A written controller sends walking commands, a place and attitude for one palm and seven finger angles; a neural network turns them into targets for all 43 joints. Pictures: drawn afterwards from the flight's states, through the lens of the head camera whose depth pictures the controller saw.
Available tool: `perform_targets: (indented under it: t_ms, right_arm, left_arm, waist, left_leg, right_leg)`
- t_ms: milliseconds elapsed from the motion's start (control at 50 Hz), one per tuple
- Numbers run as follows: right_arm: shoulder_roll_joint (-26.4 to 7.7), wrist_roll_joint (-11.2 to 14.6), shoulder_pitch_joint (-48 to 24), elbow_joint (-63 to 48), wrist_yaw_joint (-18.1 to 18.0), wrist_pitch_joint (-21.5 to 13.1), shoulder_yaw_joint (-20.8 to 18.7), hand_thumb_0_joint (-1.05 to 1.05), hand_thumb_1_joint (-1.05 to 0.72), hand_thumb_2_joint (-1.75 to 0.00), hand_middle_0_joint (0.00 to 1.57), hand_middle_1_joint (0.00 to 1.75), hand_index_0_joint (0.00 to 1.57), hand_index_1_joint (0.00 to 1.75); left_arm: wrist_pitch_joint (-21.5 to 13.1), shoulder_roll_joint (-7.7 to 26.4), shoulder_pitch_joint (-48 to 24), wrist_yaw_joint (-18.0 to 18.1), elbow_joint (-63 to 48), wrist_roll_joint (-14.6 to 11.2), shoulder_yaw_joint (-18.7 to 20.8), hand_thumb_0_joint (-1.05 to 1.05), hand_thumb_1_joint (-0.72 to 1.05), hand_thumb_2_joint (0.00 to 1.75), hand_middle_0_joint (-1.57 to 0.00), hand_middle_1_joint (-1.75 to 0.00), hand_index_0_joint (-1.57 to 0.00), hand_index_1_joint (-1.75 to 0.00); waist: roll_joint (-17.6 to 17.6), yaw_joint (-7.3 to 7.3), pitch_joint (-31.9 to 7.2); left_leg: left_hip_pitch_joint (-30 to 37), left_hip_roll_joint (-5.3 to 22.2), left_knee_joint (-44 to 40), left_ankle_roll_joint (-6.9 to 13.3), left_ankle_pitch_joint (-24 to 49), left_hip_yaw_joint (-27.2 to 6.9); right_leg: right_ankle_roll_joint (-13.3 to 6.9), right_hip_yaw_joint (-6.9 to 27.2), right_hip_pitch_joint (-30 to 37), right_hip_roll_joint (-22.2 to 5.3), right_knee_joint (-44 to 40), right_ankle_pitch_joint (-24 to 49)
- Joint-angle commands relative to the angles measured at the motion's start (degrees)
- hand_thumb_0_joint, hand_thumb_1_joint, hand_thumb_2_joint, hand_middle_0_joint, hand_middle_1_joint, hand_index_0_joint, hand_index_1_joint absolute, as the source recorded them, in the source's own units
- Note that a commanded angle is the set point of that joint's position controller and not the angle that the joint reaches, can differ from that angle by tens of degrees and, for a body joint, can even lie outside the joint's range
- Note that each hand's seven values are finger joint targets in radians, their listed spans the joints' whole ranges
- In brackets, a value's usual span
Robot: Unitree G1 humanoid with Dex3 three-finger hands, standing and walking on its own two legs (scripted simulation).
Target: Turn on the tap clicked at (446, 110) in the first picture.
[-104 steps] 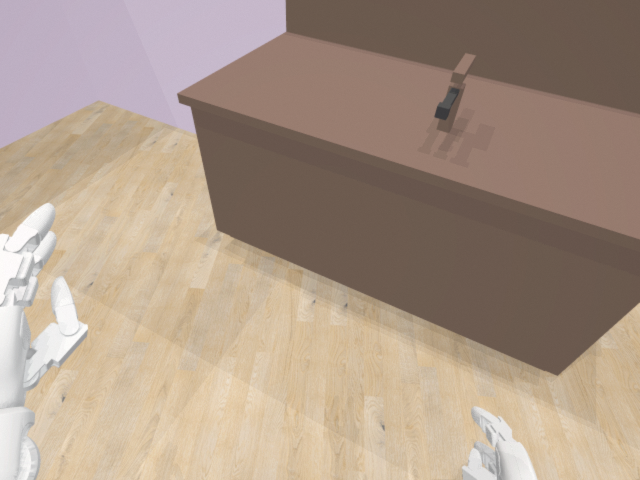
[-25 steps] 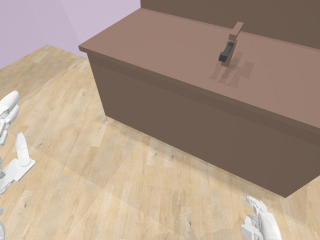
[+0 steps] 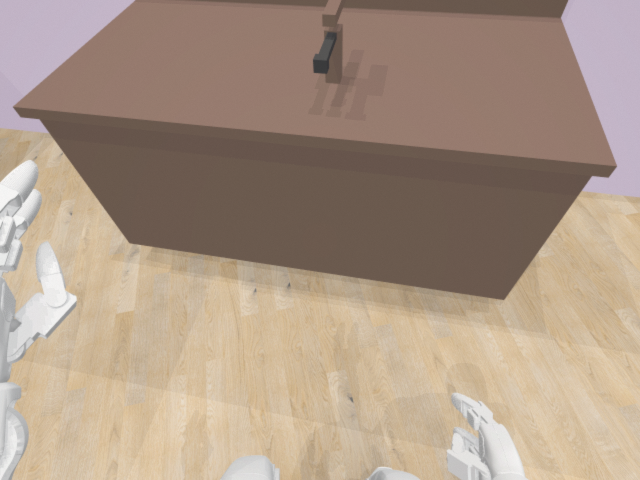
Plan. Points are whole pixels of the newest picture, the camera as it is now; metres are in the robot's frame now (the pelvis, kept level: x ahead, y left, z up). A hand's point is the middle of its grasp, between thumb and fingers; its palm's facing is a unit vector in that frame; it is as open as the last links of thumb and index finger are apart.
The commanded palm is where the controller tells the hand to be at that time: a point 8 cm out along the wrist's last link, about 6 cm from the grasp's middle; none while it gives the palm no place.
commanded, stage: turn to face it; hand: left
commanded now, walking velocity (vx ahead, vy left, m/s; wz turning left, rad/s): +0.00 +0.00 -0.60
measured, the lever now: (321, 63) +0.85 +0.06 +0.06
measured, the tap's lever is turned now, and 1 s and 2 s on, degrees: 0 0 0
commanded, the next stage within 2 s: take the last steps up to it in 0.68 s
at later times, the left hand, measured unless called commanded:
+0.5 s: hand (122, 327) +0.21 +0.17 +0.19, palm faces +0.19 -0.89 -0.42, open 7.4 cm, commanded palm +0.17 +0.21 +0.19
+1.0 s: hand (225, 362) +0.18 +0.08 +0.20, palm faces +0.02 -0.89 -0.45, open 7.4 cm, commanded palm +0.16 +0.14 +0.19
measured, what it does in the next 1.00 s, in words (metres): walks backwards, turning right: left foot, then right foot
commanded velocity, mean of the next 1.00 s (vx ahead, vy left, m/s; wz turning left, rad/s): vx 0.07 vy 0.04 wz -0.31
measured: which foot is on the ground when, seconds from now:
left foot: up 0.00-0.30, down 0.32-0.62, up 0.64-0.94, down 0.96-1.00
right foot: down 0.00-0.34, up 0.36-0.58, down 0.60-1.00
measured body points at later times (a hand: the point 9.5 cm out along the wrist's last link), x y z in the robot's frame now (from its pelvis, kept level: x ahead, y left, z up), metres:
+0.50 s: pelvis -0.06 -0.01 +0.01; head -0.06 -0.01 +0.46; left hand +0.19 +0.22 +0.21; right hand +0.05 -0.26 -0.07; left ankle -0.02 +0.14 -0.72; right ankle -0.06 -0.10 -0.66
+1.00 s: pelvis -0.10 -0.05 +0.01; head -0.11 -0.04 +0.46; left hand +0.17 +0.13 +0.22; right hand -0.10 -0.36 -0.07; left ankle -0.06 +0.05 -0.72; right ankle -0.10 -0.14 -0.72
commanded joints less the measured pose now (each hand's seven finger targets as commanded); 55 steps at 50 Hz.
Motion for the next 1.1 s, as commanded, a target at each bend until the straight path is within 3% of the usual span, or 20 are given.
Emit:
perform_targets:
  t_ms: [0,200,260,280,320,340,380,420,520,560,580,600,620,660,760,880,920,980,1000,1080]
  right_arm:
    - [-5.08,-0.23,-3.90,-9.80,-0.68,0.31,-1.93,0.00,-0.90,-0.90,0.20,0.30,0.20,0.30]
    - [-8.17,0.17,-3.57,-10.02,-1.96,0.21,-3.69,0.00,-0.90,-0.90,0.20,0.30,0.20,0.30]
    - [-8.58,0.26,-1.72,-9.97,-1.98,0.72,-3.70,0.00,-0.90,-0.90,0.20,0.30,0.20,0.30]
    - [-9.24,0.13,-1.28,-10.24,-2.17,0.54,-3.87,0.00,-0.90,-0.90,0.20,0.30,0.20,0.30]
    - [-10.10,-0.29,-2.85,-11.30,-2.65,-0.54,-4.08,0.00,-0.90,-0.90,0.20,0.30,0.20,0.30]
    - [-7.96,0.02,-3.21,-11.18,-2.92,-1.44,-3.83,0.00,-0.90,-0.90,0.20,0.30,0.20,0.30]
    - [-8.23,0.07,-2.91,-10.30,-2.21,-1.80,-4.46,0.00,-0.90,-0.90,0.20,0.30,0.20,0.30]
    - [-8.71,0.43,-2.71,-9.56,-1.67,-2.71,-4.56,0.00,-0.90,-0.90,0.20,0.30,0.20,0.30]
    - [-9.92,0.58,0.04,-8.66,-1.50,-5.90,-4.30,0.00,-0.90,-0.90,0.20,0.30,0.20,0.30]
    - [-9.64,0.41,-0.01,-8.12,-1.24,-6.91,-4.27,0.00,-0.90,-0.90,0.20,0.30,0.20,0.30]
    - [-8.60,0.77,0.55,-7.87,-1.00,-7.15,-4.46,0.00,-0.90,-0.90,0.20,0.30,0.20,0.30]
    - [-7.01,0.46,-0.38,-8.56,-1.05,-6.92,-4.16,0.00,-0.90,-0.90,0.20,0.30,0.20,0.30]
    - [-6.56,0.05,-3.91,-8.90,-1.37,-6.81,-3.19,0.00,-0.90,-0.90,0.20,0.30,0.20,0.30]
    - [-7.09,0.61,-3.15,-8.75,-1.45,-5.32,-4.25,0.00,-0.90,-0.90,0.20,0.30,0.20,0.30]
    - [-6.13,0.08,-4.81,-8.09,-1.65,-3.22,-3.03,0.00,-0.90,-0.90,0.20,0.30,0.20,0.30]
    - [-8.37,-0.05,-1.49,-5.90,-3.34,-4.61,-4.11,0.00,-0.90,-0.90,0.20,0.30,0.20,0.30]
    - [-9.07,-0.10,-0.88,-5.73,-4.03,-4.84,-4.55,0.00,-0.90,-0.90,0.20,0.30,0.20,0.30]
    - [-10.25,-0.19,-1.53,-5.94,-4.40,-5.48,-4.27,0.00,-0.90,-0.90,0.20,0.30,0.20,0.30]
    - [-8.86,-0.37,-2.53,-5.33,-4.74,-6.35,-3.72,0.00,-0.90,-0.90,0.20,0.30,0.20,0.30]
    - [-9.67,-0.16,-0.90,-4.05,-4.12,-7.97,-4.68,0.00,-0.90,-0.90,0.20,0.30,0.20,0.30]
  left_arm:
    - [-4.04,10.32,9.06,1.46,-11.29,-1.88,10.81,0.00,0.90,0.90,-0.20,-0.30,-0.20,-0.30]
    - [-3.23,9.61,3.77,2.20,-11.61,-1.80,7.17,0.00,0.90,0.90,-0.20,-0.30,-0.20,-0.30]
    - [-3.11,9.41,1.53,1.58,-10.99,-1.16,5.81,0.00,0.90,0.90,-0.20,-0.30,-0.20,-0.30]
    - [-3.60,9.47,0.20,1.21,-11.58,-1.19,5.46,0.00,0.90,0.90,-0.20,-0.30,-0.20,-0.30]
    - [-4.47,10.67,-2.61,0.85,-14.05,-0.06,6.51,0.00,0.90,0.90,-0.20,-0.30,-0.20,-0.30]
    - [-4.47,11.53,-2.68,1.25,-12.46,0.81,7.66,0.00,0.90,0.90,-0.20,-0.30,-0.20,-0.30]
    - [-3.97,8.69,0.37,0.47,-8.34,0.53,6.13,0.00,0.90,0.90,-0.20,-0.30,-0.20,-0.30]
    - [-3.61,6.24,-2.62,0.54,-10.31,0.50,2.82,0.00,0.90,0.90,-0.20,-0.30,-0.20,-0.30]
    - [-3.31,6.89,-6.63,1.46,-11.43,0.88,2.08,0.00,0.90,0.90,-0.20,-0.30,-0.20,-0.30]
    - [-3.77,8.71,-7.44,1.58,-10.99,1.10,4.13,0.00,0.90,0.90,-0.20,-0.30,-0.20,-0.30]
    - [-4.17,10.02,-7.37,1.72,-11.47,1.29,5.33,0.00,0.90,0.90,-0.20,-0.30,-0.20,-0.30]
    - [-4.41,13.04,-4.03,2.13,-10.19,1.74,7.80,0.00,0.90,0.90,-0.20,-0.30,-0.20,-0.30]
    - [-4.88,14.88,-3.27,2.77,-11.40,0.80,11.07,0.00,0.90,0.90,-0.20,-0.30,-0.20,-0.30]
    - [-4.51,13.57,3.77,2.16,-12.61,-0.44,11.18,0.00,0.90,0.90,-0.20,-0.30,-0.20,-0.30]
    - [-6.79,12.85,11.53,2.60,-16.50,-1.34,14.51,0.00,0.90,0.90,-0.20,-0.30,-0.20,-0.30]
    - [-5.36,10.33,10.51,3.58,-10.39,-0.28,10.48,0.00,0.90,0.90,-0.20,-0.30,-0.20,-0.30]
    - [-5.39,9.46,8.34,3.29,-9.13,0.13,8.35,0.00,0.90,0.90,-0.20,-0.30,-0.20,-0.30]
    - [-6.38,8.22,3.15,2.85,-8.33,1.25,6.37,0.00,0.90,0.90,-0.20,-0.30,-0.20,-0.30]
    - [-6.71,10.21,-1.42,2.60,-8.41,1.89,6.73,0.00,0.90,0.90,-0.20,-0.30,-0.20,-0.30]
    - [-5.98,5.48,-4.73,1.81,-5.83,2.73,0.80,0.00,0.90,0.90,-0.20,-0.30,-0.20,-0.30]
  waist:
    - [-4.68,0.23,-17.69]
    - [-9.04,1.29,-14.99]
    - [-6.80,0.05,-14.69]
    - [-2.54,-0.37,-13.35]
    - [13.12,0.69,-10.24]
    - [11.58,1.26,-9.06]
    - [10.71,0.93,-5.83]
    - [11.22,0.76,-3.22]
    - [11.11,-0.51,-7.24]
    - [9.03,0.03,-10.30]
    - [1.48,-0.29,-13.12]
    - [-11.11,-0.17,-14.87]
    - [-16.16,1.33,-15.26]
    - [-12.18,0.64,-17.48]
    - [-7.19,-0.46,-19.86]
    - [-7.58,-1.25,-17.07]
    - [-2.91,-1.75,-13.93]
    - [15.78,-1.52,-6.87]
    - [17.18,-1.77,-4.45]
    - [10.20,-0.95,-1.74]
  left_leg:
    - [-9.61,-2.15,5.03,-0.60,3.86,-4.70]
    - [3.95,-6.45,-20.06,1.56,2.10,-2.34]
    - [15.87,-5.91,-33.94,3.40,6.23,-1.00]
    - [19.90,-3.10,-39.05,5.08,5.46,-2.65]
    - [17.95,15.84,-48.25,12.71,5.19,-19.88]
    - [10.38,19.32,-48.57,15.46,6.85,-18.97]
    - [0.77,16.45,-47.33,14.93,5.22,-9.68]
    - [3.63,13.44,-43.91,12.39,11.86,-2.01]
    - [8.90,11.18,-34.24,7.43,27.28,2.00]
    - [7.69,9.04,-25.70,5.35,26.34,4.00]
    - [7.36,5.70,-17.14,3.71,22.94,6.02]
    - [-4.10,-0.78,-5.94,1.57,4.26,6.14]
    - [-10.58,-3.36,3.13,1.00,-7.28,1.51]
    - [-9.39,-1.77,8.46,1.24,-1.18,-5.22]
    - [-5.67,-2.64,-5.87,1.27,3.42,-2.43]
    - [6.90,-5.83,-26.70,4.64,6.35,1.51]
    - [12.82,-4.80,-35.69,6.40,5.49,0.32]
    - [10.46,10.94,-48.74,15.47,-9.06,-22.86]
    - [3.71,12.94,-51.82,17.71,-14.96,-24.97]
    - [1.27,5.89,-46.13,14.20,-3.57,-10.79]
  right_leg:
    - [-4.35,21.50,16.73,-14.94,-13.51,23.73]
    - [-3.22,28.88,4.67,-13.05,-23.46,-4.85]
    - [0.32,26.47,-2.78,-9.67,-22.11,-8.85]
    - [2.31,24.29,-7.31,-6.30,-17.73,-10.09]
    - [6.24,10.89,-15.62,2.26,10.99,-11.78]
    - [7.22,7.04,-14.08,0.66,26.20,-10.53]
    - [7.70,6.44,-10.57,-1.83,35.57,-8.28]
    - [8.16,3.51,-12.04,-3.79,28.29,-8.20]
    - [8.80,-4.90,1.56,-1.35,-0.08,-7.93]
    - [7.97,-5.05,10.31,-1.88,-10.38,2.68]
    - [5.67,0.63,12.97,-6.56,-13.79,11.61]
    - [-0.18,17.81,19.28,-16.91,-13.32,31.89]
    - [-4.05,24.22,20.03,-22.81,-13.85,45.20]
    - [-3.87,24.62,17.75,-21.50,-14.12,30.95]
    - [-5.04,15.94,17.41,-17.40,-13.50,28.62]
    - [-2.93,17.61,8.83,-15.90,-20.45,-9.16]
    - [-0.45,16.13,3.66,-13.56,-17.89,-17.26]
    - [4.84,0.63,-7.28,-1.59,6.41,-14.90]
    - [5.46,0.13,-7.74,-2.59,17.50,-13.80]
    - [6.10,-3.95,-2.02,-4.14,10.67,-12.17]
